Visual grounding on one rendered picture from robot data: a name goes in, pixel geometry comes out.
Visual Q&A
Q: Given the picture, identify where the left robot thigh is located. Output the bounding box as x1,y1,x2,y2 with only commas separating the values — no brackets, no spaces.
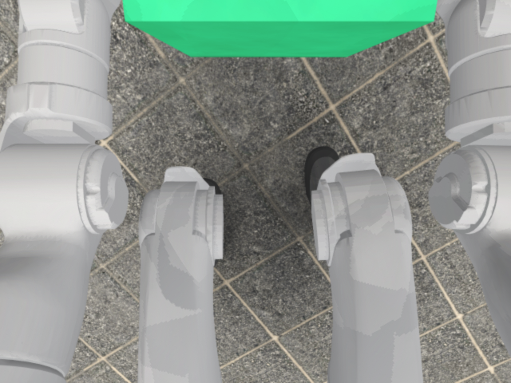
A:
137,181,224,383

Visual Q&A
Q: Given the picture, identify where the robot thigh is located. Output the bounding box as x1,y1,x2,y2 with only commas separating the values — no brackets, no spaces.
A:
137,181,224,383
311,169,423,383

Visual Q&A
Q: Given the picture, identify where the right robot upper arm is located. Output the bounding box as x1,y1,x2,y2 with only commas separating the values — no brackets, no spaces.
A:
428,145,511,357

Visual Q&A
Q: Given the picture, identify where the left robot upper arm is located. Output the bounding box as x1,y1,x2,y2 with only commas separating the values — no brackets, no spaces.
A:
0,144,129,383

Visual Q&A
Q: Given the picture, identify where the right robot thigh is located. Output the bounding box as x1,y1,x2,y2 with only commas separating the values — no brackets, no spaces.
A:
311,169,423,383

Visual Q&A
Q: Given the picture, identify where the left robot forearm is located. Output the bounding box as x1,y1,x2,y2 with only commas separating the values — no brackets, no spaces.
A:
0,0,121,153

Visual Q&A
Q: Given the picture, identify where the carton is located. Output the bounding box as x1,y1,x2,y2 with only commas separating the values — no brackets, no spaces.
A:
122,0,438,57

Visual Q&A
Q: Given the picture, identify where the right robot forearm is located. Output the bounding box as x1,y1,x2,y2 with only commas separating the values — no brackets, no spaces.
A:
436,0,511,148

